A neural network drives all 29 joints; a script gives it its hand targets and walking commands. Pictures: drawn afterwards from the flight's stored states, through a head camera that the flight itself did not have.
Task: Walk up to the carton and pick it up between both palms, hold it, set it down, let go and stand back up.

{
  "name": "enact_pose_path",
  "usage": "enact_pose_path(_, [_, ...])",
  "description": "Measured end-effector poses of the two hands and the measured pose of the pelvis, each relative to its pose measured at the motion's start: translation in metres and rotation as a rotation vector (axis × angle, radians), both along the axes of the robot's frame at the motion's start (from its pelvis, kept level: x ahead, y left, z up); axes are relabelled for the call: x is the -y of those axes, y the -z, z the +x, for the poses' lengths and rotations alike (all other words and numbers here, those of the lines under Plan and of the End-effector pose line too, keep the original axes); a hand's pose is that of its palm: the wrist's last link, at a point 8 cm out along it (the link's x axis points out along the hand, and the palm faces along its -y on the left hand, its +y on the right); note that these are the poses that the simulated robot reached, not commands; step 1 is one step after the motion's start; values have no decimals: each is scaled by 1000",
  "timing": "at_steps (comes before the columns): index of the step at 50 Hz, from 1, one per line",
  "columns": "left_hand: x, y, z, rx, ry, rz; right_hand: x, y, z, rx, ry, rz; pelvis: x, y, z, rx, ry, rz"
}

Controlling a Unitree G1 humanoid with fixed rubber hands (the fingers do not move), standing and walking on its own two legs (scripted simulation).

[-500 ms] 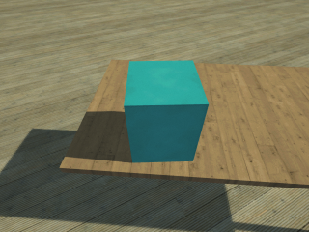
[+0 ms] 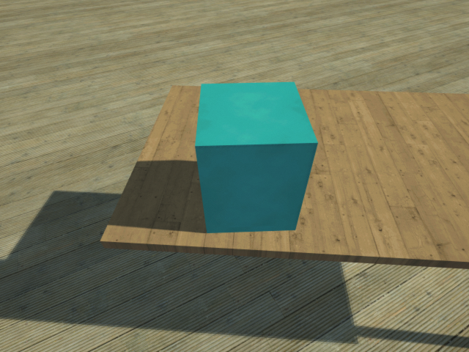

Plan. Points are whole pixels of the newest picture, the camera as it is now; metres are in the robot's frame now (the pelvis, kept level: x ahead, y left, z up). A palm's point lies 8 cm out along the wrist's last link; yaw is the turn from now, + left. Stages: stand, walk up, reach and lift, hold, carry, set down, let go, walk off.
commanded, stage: stand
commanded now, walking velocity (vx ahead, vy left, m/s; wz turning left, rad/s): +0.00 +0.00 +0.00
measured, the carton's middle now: (249, 159) +0.50 +0.00 +0.07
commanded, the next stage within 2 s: none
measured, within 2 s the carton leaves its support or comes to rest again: neither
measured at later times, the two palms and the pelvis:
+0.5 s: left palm out of the picture +0.00 +0.22 -0.13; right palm out of the picture +0.00 -0.25 -0.14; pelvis +0.01 -0.01 +0.00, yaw +0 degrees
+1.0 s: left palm out of the picture +0.03 +0.21 -0.14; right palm out of the picture +0.02 -0.25 -0.13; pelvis +0.03 -0.02 +0.00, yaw +0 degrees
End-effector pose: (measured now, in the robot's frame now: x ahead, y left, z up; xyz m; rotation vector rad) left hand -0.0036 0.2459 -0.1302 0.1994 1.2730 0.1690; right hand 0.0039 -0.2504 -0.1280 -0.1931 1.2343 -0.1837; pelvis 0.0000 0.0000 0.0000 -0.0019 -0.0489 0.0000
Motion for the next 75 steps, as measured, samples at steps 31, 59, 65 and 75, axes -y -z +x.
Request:
enact_pose_path(31, [26,4,12,-34,-22,-14,4,8,-5,-78,29,22,17,-1,11,-20,4,1])
enact_pose_path(59, [32,6,37,-55,-22,-29,-2,7,23,-104,19,24,17,-4,36,-30,-3,-3])
enact_pose_path(65, [31,6,39,-60,-28,-30,-5,7,28,-111,11,26,15,-4,40,-30,-4,-2])
enact_pose_path(75, [31,6,42,-75,-25,-30,-9,8,34,-113,12,30,13,-4,44,-32,-3,-2])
